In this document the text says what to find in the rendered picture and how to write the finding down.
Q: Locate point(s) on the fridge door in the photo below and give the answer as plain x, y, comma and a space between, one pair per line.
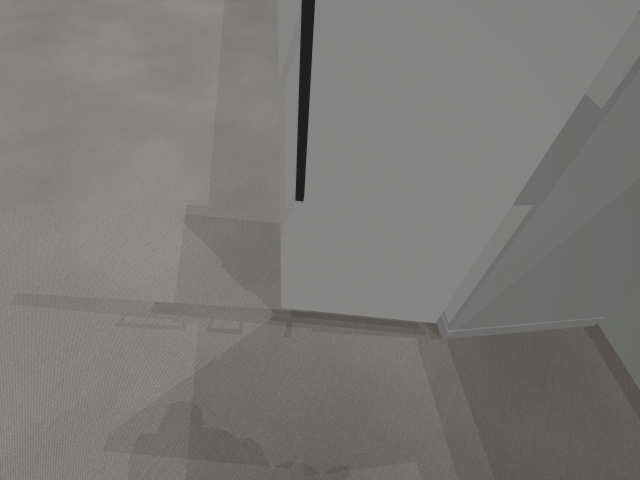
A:
426, 120

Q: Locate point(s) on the handle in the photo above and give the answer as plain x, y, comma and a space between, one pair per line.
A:
307, 25

